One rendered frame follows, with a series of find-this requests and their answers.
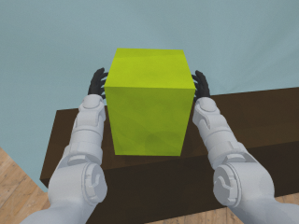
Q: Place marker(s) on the robot left forearm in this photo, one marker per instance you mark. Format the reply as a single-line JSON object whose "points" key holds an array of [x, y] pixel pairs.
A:
{"points": [[87, 134]]}

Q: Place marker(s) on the right robot hand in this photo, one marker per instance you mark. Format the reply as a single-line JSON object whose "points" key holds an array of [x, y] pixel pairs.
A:
{"points": [[201, 86]]}

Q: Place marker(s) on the robot left upper arm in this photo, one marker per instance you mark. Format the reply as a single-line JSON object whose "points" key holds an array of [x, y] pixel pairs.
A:
{"points": [[74, 192]]}

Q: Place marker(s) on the robot right forearm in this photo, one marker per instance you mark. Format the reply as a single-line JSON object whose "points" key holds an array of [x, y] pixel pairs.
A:
{"points": [[217, 136]]}

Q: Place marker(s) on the left robot hand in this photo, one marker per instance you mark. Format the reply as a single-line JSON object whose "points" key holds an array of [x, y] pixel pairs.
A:
{"points": [[97, 83]]}

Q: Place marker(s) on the pedestal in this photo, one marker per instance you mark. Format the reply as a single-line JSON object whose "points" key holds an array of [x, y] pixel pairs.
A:
{"points": [[146, 188]]}

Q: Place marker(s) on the carton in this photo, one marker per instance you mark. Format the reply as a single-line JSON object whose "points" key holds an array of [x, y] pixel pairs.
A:
{"points": [[149, 94]]}

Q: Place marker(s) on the robot right upper arm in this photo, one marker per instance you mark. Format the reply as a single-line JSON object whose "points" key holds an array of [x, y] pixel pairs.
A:
{"points": [[248, 190]]}

